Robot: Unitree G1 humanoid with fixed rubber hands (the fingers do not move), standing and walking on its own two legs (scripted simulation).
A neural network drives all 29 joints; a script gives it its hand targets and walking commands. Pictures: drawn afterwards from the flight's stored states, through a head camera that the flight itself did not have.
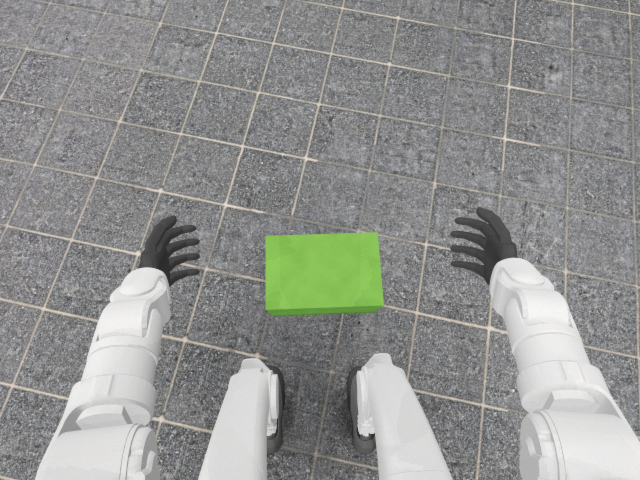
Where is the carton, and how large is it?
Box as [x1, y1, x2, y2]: [266, 232, 383, 315]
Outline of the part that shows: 377,232 266,236 266,310 272,315 373,312 383,305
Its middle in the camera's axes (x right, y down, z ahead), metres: +0.01 +0.08 +1.00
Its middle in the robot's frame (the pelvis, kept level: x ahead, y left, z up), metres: +0.46 -0.03 -0.59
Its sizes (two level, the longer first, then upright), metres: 0.279 0.182 0.154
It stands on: the floor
